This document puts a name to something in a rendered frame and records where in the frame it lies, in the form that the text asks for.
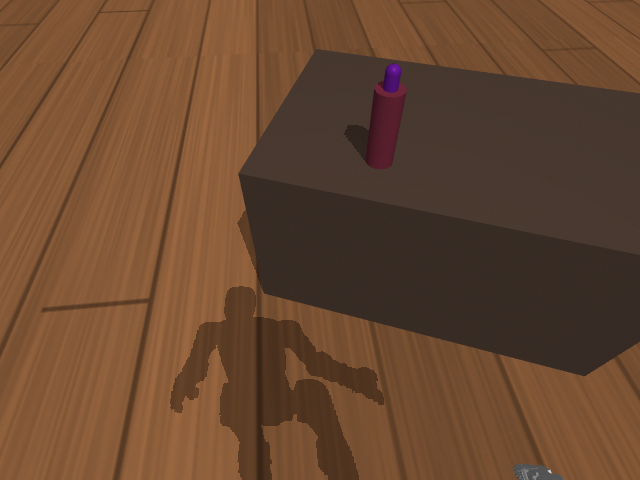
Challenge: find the right robot hand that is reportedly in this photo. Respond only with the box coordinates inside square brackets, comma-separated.
[513, 464, 565, 480]

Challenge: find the bottle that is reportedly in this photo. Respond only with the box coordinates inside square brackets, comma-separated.
[366, 64, 407, 169]

